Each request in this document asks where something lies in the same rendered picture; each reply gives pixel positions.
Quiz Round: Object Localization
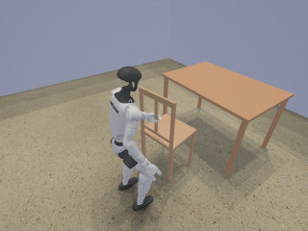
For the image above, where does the right robot forearm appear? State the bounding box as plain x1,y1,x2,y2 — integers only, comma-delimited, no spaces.
126,141,151,169

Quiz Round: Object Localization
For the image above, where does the right robot upper arm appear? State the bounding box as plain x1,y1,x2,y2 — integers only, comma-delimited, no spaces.
122,104,141,149

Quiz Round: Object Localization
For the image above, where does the left robot upper arm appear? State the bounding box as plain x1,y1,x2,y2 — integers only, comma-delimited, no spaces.
111,88,121,95

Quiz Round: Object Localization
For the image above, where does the left robot forearm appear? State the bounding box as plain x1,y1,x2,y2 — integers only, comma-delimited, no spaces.
141,111,149,119

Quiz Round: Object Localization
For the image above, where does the table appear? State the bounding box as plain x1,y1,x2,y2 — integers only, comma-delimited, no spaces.
162,62,295,175

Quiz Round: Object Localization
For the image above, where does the left robot hand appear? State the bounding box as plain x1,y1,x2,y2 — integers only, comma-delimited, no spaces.
147,112,162,125

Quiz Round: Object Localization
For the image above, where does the left robot foot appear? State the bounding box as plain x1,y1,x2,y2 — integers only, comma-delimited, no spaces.
118,177,138,191

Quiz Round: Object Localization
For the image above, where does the robot right thigh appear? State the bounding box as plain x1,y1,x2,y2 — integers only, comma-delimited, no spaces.
121,150,149,183

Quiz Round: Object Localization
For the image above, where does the right robot hand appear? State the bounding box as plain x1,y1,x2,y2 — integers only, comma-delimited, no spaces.
145,164,162,182

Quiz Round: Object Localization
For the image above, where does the chair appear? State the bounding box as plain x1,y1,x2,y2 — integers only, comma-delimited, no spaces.
139,87,197,182

